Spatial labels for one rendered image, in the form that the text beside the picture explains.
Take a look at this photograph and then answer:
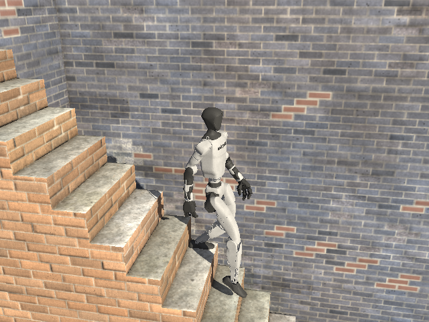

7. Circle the stairs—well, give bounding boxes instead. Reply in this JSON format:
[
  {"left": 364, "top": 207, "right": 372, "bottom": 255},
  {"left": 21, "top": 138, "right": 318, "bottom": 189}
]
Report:
[{"left": 0, "top": 49, "right": 296, "bottom": 322}]

